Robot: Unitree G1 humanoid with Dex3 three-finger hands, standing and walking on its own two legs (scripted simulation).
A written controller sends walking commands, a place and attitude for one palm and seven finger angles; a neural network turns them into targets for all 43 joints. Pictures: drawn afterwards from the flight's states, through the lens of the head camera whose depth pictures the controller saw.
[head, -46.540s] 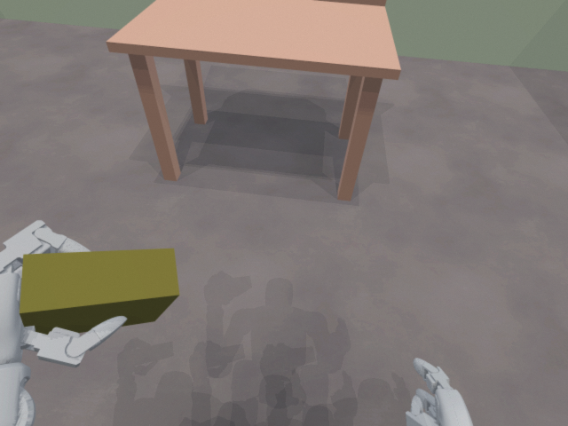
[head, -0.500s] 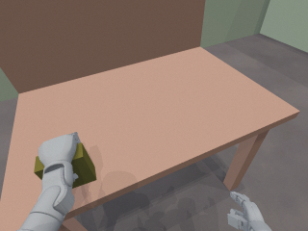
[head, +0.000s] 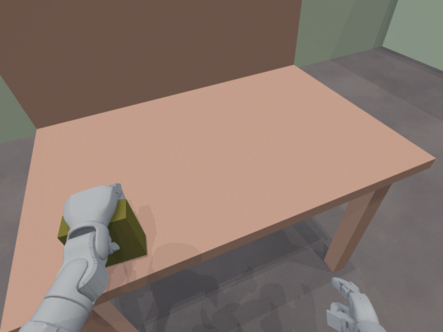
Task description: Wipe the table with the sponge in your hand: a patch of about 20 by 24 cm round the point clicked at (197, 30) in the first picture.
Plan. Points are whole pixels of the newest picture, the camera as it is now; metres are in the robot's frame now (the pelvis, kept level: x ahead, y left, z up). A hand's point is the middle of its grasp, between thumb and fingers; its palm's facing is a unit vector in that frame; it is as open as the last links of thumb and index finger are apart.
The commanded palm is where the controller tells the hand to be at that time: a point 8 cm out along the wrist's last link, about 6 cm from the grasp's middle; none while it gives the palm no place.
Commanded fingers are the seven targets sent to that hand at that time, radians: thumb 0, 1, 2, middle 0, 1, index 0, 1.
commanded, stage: lift the sponge slowly off the table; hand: left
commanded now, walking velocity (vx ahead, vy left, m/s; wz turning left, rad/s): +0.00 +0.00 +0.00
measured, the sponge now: (111, 242) +0.28 +0.28 -0.01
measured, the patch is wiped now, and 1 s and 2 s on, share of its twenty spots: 0.95 0.95 0.95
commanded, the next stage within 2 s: bring the sponge back beside the body in 1.50 s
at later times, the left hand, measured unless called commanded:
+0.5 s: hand (98, 210) +0.29 +0.27 +0.09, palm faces +0.03 -0.10 -0.99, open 9.6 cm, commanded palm +0.27 +0.27 +0.16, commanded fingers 0.00 0.10 1.30 -1.20 -1.60 -1.20 -1.60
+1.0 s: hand (94, 193) +0.30 +0.27 +0.12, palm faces +0.08 -0.08 -0.99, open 9.6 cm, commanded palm +0.27 +0.27 +0.20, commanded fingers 0.00 0.10 1.30 -1.20 -1.60 -1.20 -1.60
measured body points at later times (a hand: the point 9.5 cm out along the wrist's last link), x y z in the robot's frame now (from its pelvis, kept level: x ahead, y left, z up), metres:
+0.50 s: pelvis +0.00 -0.01 +0.00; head -0.02 -0.04 +0.45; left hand +0.29 +0.27 +0.14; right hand +0.23 -0.22 -0.08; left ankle +0.03 +0.11 -0.74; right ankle -0.03 -0.08 -0.74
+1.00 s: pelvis -0.01 +0.00 +0.00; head -0.03 -0.05 +0.45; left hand +0.29 +0.27 +0.18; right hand +0.23 -0.21 -0.08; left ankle +0.03 +0.11 -0.74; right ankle -0.03 -0.08 -0.74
